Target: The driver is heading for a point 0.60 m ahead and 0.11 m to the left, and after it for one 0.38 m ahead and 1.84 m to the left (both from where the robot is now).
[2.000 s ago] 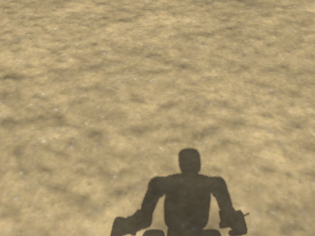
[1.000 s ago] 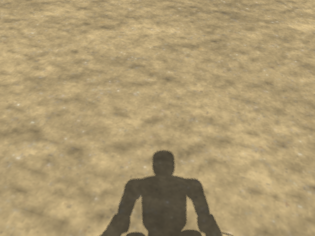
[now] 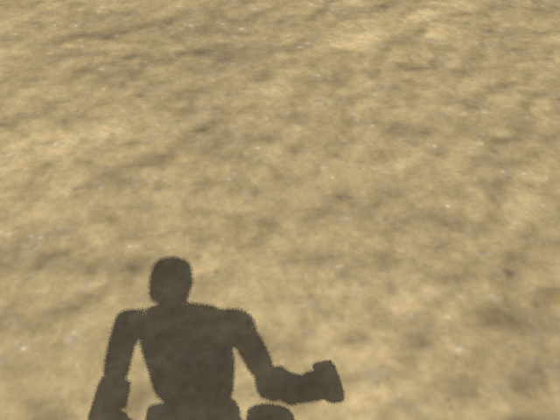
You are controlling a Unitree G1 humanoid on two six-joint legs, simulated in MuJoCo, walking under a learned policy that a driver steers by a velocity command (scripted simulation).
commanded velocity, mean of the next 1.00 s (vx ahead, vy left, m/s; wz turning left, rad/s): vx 0.47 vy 0.00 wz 0.28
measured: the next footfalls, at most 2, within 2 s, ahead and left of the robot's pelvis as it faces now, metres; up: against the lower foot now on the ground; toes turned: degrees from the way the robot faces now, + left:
right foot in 0.38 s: +0.37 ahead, -0.16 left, +0.00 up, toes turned +0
left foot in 0.92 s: +0.61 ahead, +0.13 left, +0.00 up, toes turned +21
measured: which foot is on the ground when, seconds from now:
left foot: down 0.00-0.38, up 0.40-0.90, down 0.92-1.00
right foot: up 0.00-0.36, down 0.38-0.92, up 0.94-1.00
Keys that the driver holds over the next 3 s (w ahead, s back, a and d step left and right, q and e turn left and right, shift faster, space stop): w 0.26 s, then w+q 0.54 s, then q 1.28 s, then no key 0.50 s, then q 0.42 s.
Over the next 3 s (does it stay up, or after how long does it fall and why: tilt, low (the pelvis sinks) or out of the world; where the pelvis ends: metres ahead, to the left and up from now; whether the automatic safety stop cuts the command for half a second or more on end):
stays up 0.59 0.01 0.00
